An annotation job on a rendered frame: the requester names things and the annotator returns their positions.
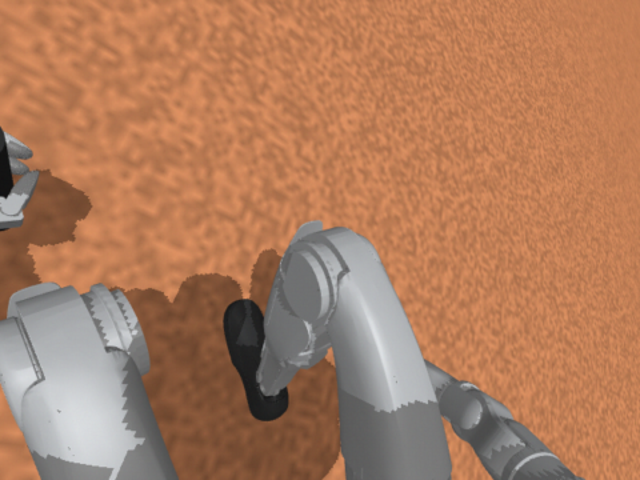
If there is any left robot hand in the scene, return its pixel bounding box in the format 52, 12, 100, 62
0, 131, 39, 229

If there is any can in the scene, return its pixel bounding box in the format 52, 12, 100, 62
0, 127, 14, 231

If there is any right robot hand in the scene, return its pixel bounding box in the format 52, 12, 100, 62
424, 359, 458, 405

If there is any right robot foot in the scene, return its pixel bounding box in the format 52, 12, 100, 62
223, 299, 289, 421

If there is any right robot arm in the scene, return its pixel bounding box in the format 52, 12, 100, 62
439, 381, 585, 480

